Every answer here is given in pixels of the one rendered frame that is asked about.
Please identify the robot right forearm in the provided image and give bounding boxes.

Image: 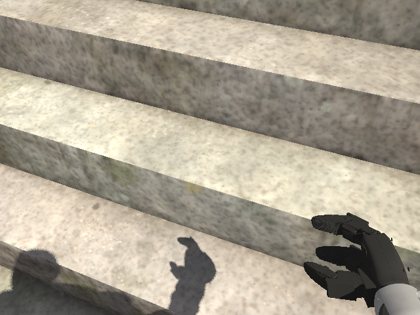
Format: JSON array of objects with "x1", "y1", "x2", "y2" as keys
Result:
[{"x1": 374, "y1": 283, "x2": 420, "y2": 315}]

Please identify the right robot hand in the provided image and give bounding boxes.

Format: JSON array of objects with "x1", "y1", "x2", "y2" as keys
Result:
[{"x1": 304, "y1": 213, "x2": 410, "y2": 308}]

